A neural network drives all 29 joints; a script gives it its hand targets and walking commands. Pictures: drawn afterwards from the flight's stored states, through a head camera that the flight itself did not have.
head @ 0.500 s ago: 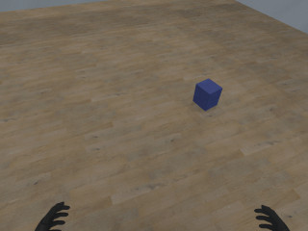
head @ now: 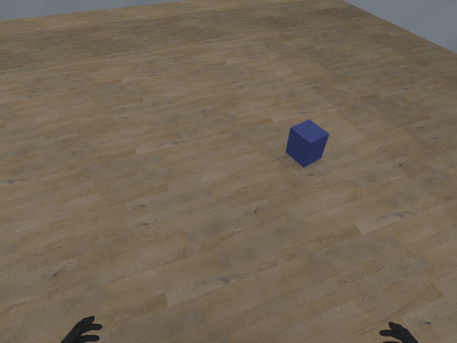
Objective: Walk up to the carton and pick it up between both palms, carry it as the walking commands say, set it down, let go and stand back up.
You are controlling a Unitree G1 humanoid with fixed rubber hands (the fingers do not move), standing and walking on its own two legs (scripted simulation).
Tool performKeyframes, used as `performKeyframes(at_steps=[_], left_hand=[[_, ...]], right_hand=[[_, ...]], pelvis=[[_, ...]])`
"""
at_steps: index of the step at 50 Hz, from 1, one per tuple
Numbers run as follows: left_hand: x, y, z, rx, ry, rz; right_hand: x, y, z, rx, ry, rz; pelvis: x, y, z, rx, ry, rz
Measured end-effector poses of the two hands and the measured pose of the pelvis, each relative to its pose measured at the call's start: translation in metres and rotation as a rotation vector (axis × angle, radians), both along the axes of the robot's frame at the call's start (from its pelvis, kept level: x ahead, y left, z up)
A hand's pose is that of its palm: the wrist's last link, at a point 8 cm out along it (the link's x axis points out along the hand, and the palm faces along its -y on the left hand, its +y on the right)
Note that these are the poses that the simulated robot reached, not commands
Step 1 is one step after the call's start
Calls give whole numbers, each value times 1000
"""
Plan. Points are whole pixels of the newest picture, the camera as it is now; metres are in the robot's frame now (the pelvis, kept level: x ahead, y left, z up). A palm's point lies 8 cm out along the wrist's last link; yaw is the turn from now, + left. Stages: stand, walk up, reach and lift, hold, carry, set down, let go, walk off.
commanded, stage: stand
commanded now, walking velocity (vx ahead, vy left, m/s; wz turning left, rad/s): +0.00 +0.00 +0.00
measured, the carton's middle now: (306, 143) +1.37 -0.44 -0.67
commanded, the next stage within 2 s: walk up in 0.64 s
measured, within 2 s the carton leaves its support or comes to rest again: neither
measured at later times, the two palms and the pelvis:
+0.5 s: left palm out of the picture +0.10 +0.31 -0.09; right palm out of the picture +0.10 -0.31 -0.09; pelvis +0.00 +0.00 +0.01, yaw +0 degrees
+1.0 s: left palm out of the picture +0.15 +0.31 -0.07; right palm out of the picture +0.07 -0.38 -0.07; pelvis +0.02 -0.02 +0.01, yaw -6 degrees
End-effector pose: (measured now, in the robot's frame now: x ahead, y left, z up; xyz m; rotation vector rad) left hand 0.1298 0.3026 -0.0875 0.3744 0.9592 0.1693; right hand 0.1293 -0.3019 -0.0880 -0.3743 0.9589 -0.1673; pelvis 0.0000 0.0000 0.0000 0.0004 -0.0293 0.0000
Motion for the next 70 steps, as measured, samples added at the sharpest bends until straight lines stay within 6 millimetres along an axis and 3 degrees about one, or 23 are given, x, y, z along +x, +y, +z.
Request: performKeyframes(at_steps=[25, 42, 46, 50, 54, 58, 65, 70], left_hand=[[-28, 9, -1, 10, 120, 50], [-29, 10, -1, 7, 140, 53], [-13, 9, 5, 4, 128, -15], [22, 2, 18, 21, 90, -84], [63, -16, 28, 41, 57, -138], [97, -35, 24, 93, -16, -156], [103, -63, 21, 66, 37, -132], [133, -65, 12, 46, 67, -144]], right_hand=[[-25, -8, -1, -7, 113, -50], [-29, -11, -1, -8, 127, -66], [-38, -35, 10, -34, 41, -118], [-62, -77, 20, -94, 41, -186], [-66, -118, 22, -125, 42, -221], [-47, -147, 5, -124, 41, -226], [28, -133, 10, -35, -13, -145], [77, -130, 25, -36, -34, -126]], pelvis=[[-2, 0, 12, 0, -11, -2], [0, 0, 13, 2, -6, -11], [7, -5, 11, 16, 9, -62], [20, -19, 9, 24, 6, -104], [42, -41, 4, 16, -5, -146], [64, -70, -16, -3, -9, -166], [110, -87, -2, -21, -6, -198], [152, -90, 1, -22, -4, -218]])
